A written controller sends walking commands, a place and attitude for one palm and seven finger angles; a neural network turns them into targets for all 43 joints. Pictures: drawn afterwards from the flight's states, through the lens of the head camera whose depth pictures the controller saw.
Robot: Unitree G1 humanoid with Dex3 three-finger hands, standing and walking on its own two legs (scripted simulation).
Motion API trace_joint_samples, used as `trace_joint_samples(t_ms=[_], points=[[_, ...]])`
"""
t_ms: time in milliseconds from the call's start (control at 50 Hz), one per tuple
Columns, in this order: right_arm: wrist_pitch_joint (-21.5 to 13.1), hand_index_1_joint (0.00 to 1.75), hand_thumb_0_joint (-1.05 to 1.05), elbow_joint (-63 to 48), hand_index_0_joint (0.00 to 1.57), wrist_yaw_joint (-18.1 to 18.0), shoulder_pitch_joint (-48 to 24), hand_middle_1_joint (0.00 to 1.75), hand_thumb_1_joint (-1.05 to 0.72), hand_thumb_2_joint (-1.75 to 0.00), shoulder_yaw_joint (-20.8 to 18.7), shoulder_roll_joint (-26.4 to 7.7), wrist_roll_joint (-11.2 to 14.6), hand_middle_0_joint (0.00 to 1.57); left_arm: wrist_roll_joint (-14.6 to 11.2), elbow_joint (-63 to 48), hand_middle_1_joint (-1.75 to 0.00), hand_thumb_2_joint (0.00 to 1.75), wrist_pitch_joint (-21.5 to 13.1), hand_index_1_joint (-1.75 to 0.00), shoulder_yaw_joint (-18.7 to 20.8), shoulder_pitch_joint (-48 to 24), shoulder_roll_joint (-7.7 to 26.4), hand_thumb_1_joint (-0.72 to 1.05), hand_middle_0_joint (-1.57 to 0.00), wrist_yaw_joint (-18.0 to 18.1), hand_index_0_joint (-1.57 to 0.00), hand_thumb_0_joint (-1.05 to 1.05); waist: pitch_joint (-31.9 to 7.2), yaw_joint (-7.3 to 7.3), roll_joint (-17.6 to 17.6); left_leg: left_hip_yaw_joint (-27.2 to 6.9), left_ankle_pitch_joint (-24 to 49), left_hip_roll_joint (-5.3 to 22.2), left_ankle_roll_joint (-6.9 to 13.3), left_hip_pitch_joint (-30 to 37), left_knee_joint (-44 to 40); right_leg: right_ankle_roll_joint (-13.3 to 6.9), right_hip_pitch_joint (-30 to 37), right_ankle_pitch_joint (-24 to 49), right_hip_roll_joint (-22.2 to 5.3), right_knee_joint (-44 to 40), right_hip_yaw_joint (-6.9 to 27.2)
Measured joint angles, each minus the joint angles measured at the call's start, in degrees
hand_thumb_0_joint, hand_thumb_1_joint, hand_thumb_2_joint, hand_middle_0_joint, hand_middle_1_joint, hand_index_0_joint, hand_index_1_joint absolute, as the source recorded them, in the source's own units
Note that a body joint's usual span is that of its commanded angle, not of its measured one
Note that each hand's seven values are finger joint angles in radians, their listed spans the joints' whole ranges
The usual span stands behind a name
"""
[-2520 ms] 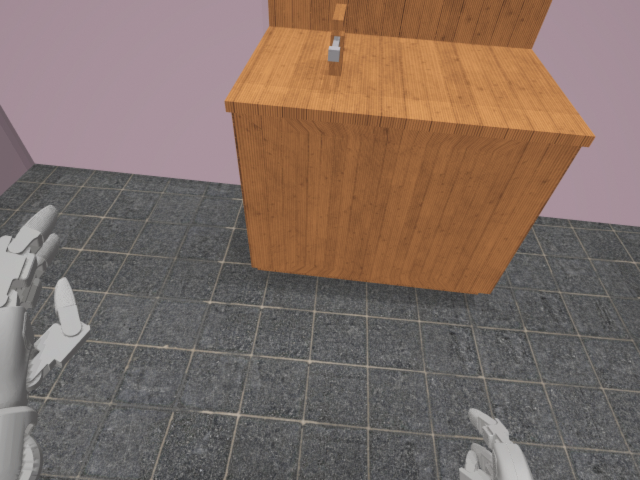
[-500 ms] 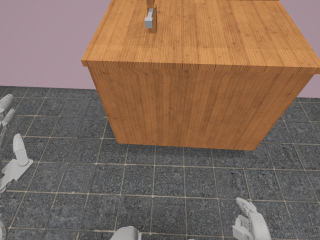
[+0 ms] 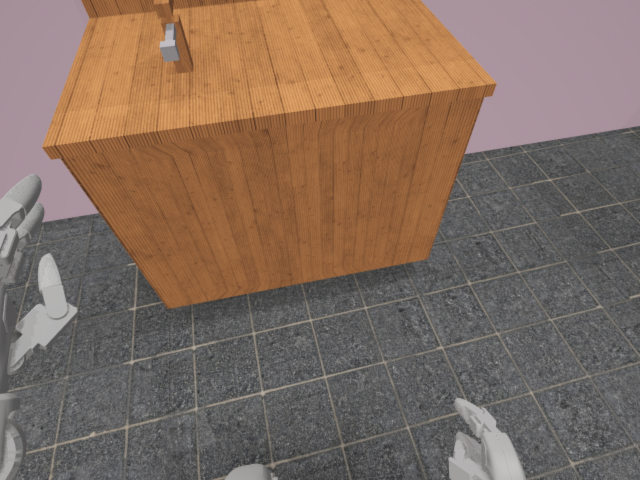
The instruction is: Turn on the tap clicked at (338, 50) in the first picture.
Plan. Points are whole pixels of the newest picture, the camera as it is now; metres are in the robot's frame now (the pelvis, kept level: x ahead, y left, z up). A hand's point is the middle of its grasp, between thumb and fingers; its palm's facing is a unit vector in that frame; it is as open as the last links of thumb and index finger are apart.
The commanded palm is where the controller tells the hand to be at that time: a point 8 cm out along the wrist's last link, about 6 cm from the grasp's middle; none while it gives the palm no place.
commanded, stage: take the last steps up to it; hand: left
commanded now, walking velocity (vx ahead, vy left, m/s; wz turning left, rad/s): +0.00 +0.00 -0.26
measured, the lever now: (169, 50) +0.81 +0.34 +0.11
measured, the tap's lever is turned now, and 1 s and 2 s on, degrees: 0 0 0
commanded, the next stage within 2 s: none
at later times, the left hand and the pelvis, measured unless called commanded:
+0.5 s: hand (97, 340) +0.20 +0.20 +0.18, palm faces +0.37 -0.81 -0.44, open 7.4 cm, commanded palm +0.15 +0.24 +0.19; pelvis -0.02 -0.03 +0.00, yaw -3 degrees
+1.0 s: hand (120, 236) +0.31 +0.22 +0.18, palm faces +0.38 -0.85 -0.38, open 7.4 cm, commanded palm +0.24 +0.25 +0.19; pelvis +0.06 -0.01 +0.00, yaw -4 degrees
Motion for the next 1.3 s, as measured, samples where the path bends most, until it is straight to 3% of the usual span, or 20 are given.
trace_joint_samples(t_ms=[40, 80, 140, 200, 260, 340, 400, 480, 540, 600, 640, 720, 820, 920, 1000, 1040, 1120, 1200, 1260, 1300], points=[[1.22, 0.3, 0.01, 0.92, 0.21, -0.41, -0.82, 0.3, -0.9, -0.9, -0.25, -0.78, -0.07, 0.2, -0.32, -0.66, -0.3, 0.89, 0.18, -0.3, 0.42, 1.81, -0.28, 0.89, -0.21, 0.15, -0.21, 0.01, -0.06, -0.47, -0.65, -1.78, -1.2, -2.99, 0.12, -2.26, 6.8, -0.32, -0.67, 0.67, -0.11, -0.66, 1.32], [1.96, 0.3, 0.01, 1.29, 0.21, -1.1, -0.93, 0.3, -0.9, -0.9, -0.59, -1.45, -0.15, 0.2, -0.46, -1.45, -0.3, 0.89, 0.13, -0.3, 0.94, 3.83, -0.17, 0.89, -0.21, 0.26, -0.21, 0.01, -0.49, -0.89, -1.42, -1.84, -0.64, -4.72, 0.34, -2.41, 7.06, -0.28, -0.89, 2.1, -0.09, -1.98, 2.37], [2.18, 0.3, 0.01, 1.48, 0.2, -2.14, -0.07, 0.3, -0.9, -0.9, -1.31, -2.55, -0.3, 0.2, -0.31, -2.29, -0.3, 0.89, -0.08, -0.3, 1.32, 5.07, 0.54, 0.89, -0.22, 0.39, -0.21, 0.01, -1.81, -1.17, -2.46, -1.25, 0.86, -5.9, 1.33, -0.05, -0.24, -0.34, -1.27, 3.64, 0.09, -3.48, 2.89], [1.83, 0.3, 0.01, 1.49, 0.2, -2.97, 1.59, 0.3, -0.9, -0.9, -2.03, -4.09, -0.49, 0.2, -0.09, -2.74, -0.3, 0.89, -0.2, -0.3, 0.94, 4.47, 0.82, 0.89, -0.22, 0.86, -0.21, 0.01, -3.59, -1.2, -2.82, -0.27, 3.02, -6.28, 2.87, 5.76, -13.63, -0.16, -1.85, 3.68, 0.49, -2.96, 2.42], [1.49, 0.3, 0.01, 2.06, 0.2, -4.02, 2.37, 0.3, -0.91, -0.9, -2.65, -4.12, -0.68, 0.2, 0.36, -0.77, -0.3, 0.89, -0.82, -0.3, 0.8, 2.81, 0.15, 0.89, -0.22, 1.3, -0.21, 0.01, -4.11, -0.73, -3.93, 0.45, 9.48, -6.47, 3.96, 7.57, -16.13, 0.6, -3.69, -6.1, 0.61, 5.6, 3.06], [0.07, 0.3, 0.01, 2.9, 0.2, -3.9, 3.84, 0.3, -0.91, -0.9, -2.57, -2.75, -0.53, 0.2, 1.55, 3.41, -0.3, 0.89, -0.68, -0.3, 0.37, 1.94, -1.34, 0.89, -0.21, 1.23, -0.21, 0.01, -6.17, -1.44, -2.55, -0.76, 10.1, -5.3, 4.51, 8.94, -18.6, 1.82, -6.39, -7.85, 0.29, 19.37, 1.16], [-0.72, 0.3, 0.01, 3.32, 0.2, -3.58, 4.2, 0.3, -0.9, -0.9, -1.72, -1.64, -0.51, 0.2, 1.7, 4.05, -0.3, 0.89, -0.22, -0.3, -0.39, 2.32, -2.17, 0.89, -0.21, 1.32, -0.21, 0.01, -6.67, -0.89, -1.52, -0.92, 11.03, -4.07, 3.52, 9.59, -20.21, 2.46, -3.99, -8.23, -0.77, 14.71, -0.58], [-1.2, 0.3, 0.01, 2.93, 0.2, -3.38, 3.69, 0.3, -0.9, -0.9, -0.41, -0.11, -0.83, 0.2, 1.92, 3.64, -0.3, 0.89, 0.24, -0.3, -0.75, 2.09, -1.28, 0.89, -0.21, 1.41, -0.2, 0.01, -5.99, 0.04, -1.23, -0.45, 9.11, -3.0, 2.0, 8.06, -16.7, 2.43, 3.47, -8.14, -1.66, -1.25, -2.44], [-0.49, 0.3, 0.01, 4.2, 0.2, -3.01, 1.72, 0.3, -0.9, -0.9, -0.44, -0.37, -0.85, 0.2, 1.97, 4.54, -0.3, 0.89, 0.2, -0.3, -1.7, -0.83, -1.45, 0.89, -0.21, 0.99, -0.21, 0.01, -4.36, 0.32, -0.23, -2.28, 1.22, -3.19, 3.14, 2.06, -2.24, -0.54, 2.76, -1.04, -1.25, -0.83, -3.39], [0.46, 0.3, 0.01, 5.96, 0.21, -2.53, 0.52, 0.3, -0.9, -0.9, -0.72, -1.26, -0.78, 0.2, 1.25, 4.87, -0.3, 0.89, -0.23, -0.3, -2.2, -0.97, -2.64, 0.89, -0.21, 0.32, -0.21, 0.01, -3.66, 0.29, -0.72, -2.96, 3.59, -5.02, 2.56, -4.04, 11.95, -1.19, 4.08, -1.65, -1.6, -2.35, -3.2], [0.94, 0.3, 0.01, 5.87, 0.21, -2.6, 0.35, 0.3, -0.9, -0.9, -1.03, -1.86, -0.71, 0.2, 1.05, 4.18, -0.3, 0.89, -0.83, -0.3, -1.78, 0.79, -2.81, 0.89, -0.21, 0.14, -0.21, 0.01, -3.52, -0.22, -1.14, -2.19, 5.89, -5.04, 2.14, -6.54, 14.29, -0.93, 5.49, -0.69, -1.8, -5.16, -2.99], [1.05, 0.3, 0.01, 4.46, 0.2, -2.97, 0.98, 0.3, -0.9, -0.9, -2.09, -3.07, -0.74, 0.2, 0.95, 2.73, -0.3, 0.89, -1.93, -0.3, -0.61, 3.58, -1.58, 0.89, -0.21, 0.34, -0.21, 0.01, -3.06, -0.8, -2.38, 0.08, 9.18, -4.23, 2.26, -7.23, 5.17, -0.7, 7.7, 0.43, -2.64, -9.08, -2.84], [0.49, 0.3, 0.01, 3.05, 0.2, -3.29, 2.21, 0.3, -0.9, -0.9, -3.51, -4.62, -0.6, 0.2, 0.7, 1.21, -0.3, 0.89, -1.71, -0.3, -0.09, 3.9, -0.94, 0.89, -0.21, 1.16, -0.21, 0.01, -2.55, 0.42, -3.47, 2.69, 10.14, -4.35, 3.36, -3.06, -8.5, 0.38, 9.61, -1.47, -3.53, -8.94, -2.49], [-0.28, 0.3, 0.01, 1.87, 0.2, -3.72, 2.42, 0.3, -0.9, -0.9, -3.92, -5.01, -0.55, 0.2, 0.57, -0.58, -0.3, 0.89, -1.23, -0.3, -0.28, 1.77, -1.58, 0.89, -0.21, 1.99, -0.21, 0.01, -3.04, 1.36, -4.28, 5.06, 14.52, -5.6, 4.91, 4.62, -19.23, 2.21, 9.38, -7.49, -4.33, -1.58, -1.51], [-0.78, 0.3, 0.01, 1.96, 0.2, -3.66, -1.19, 0.3, -0.91, -0.9, -3.22, -1.62, -0.65, 0.2, 0.34, 1.78, -0.3, 0.89, -1.22, -0.3, 0.84, -2.26, -0.36, 0.89, -0.21, 1.93, -0.21, 0.01, -1.89, 0.06, -5.82, 5.88, 11.32, -6.22, 5.51, 4.61, -14.86, 2.15, 0.15, -14.24, -4.1, 21.79, 2.02], [-1.39, 0.3, 0.01, 1.98, 0.2, -3.09, -2.02, 0.3, -0.91, -0.9, -2.23, 0.19, -0.5, 0.2, 0.26, 1.47, -0.3, 0.89, -0.78, -0.3, 1.13, -2.24, 0.28, 0.89, -0.21, 1.54, -0.21, 0.01, -2.03, -0.62, -5.33, 5.61, 10.99, -5.75, 5.45, 5.23, -15.74, 2.46, -4.2, -13.6, -3.86, 26.78, 1.68], [-2.52, 0.3, 0.01, 1.68, 0.2, -2.11, -1.42, 0.3, -0.9, -0.9, -0.43, 2.42, -0.42, 0.2, 0.21, -1.94, -0.3, 0.89, -1.38, -0.3, 1.07, 1.35, 0.18, 0.89, -0.21, 0.97, -0.21, 0.02, -2.39, -0.54, -3.58, 5.75, 11.18, -4.61, 4.75, 7.18, -18.63, 3.12, -7.52, -8.64, -5.05, 19.58, -0.83], [-2.72, 0.3, 0.01, 2.04, 0.21, -2.29, 0.47, 0.3, -0.9, -0.9, 0.44, 2.84, -0.48, 0.2, 0.27, -2.1, -0.3, 0.89, -2.0, -0.3, 1.21, 3.65, 0.58, 0.89, -0.21, 0.74, -0.21, 0.01, -2.53, 0.24, -1.41, 5.28, 9.65, -3.69, 3.58, 8.84, -18.69, 3.6, -3.92, -5.2, -4.63, 5.55, -3.23], [-1.99, 0.3, 0.01, 2.53, 0.21, -2.76, 1.6, 0.3, -0.9, -0.9, 0.43, 1.96, -0.32, 0.2, 0.6, -0.01, -0.3, 0.89, -1.42, -0.3, 1.52, 2.71, 0.98, 0.89, -0.21, 0.87, -0.21, 0.01, -2.77, 0.68, -0.19, 4.21, 5.44, -3.07, 3.13, 7.77, -12.84, 2.25, 0.36, 0.23, -3.63, -2.49, -4.52], [-1.0, 0.3, 0.01, 4.33, 0.21, -2.68, 0.8, 0.3, -0.9, -0.9, -0.31, 0.3, -0.25, 0.2, 0.75, 1.98, -0.3, 0.89, -1.04, -0.3, 0.68, 0.57, -0.6, 0.89, -0.21, 0.81, -0.21, 0.01, -2.34, 1.04, 1.02, 1.45, 0.94, -3.59, 3.65, 4.06, -1.73, 0.4, 0.08, 0.09, -3.43, 0.49, -5.11]])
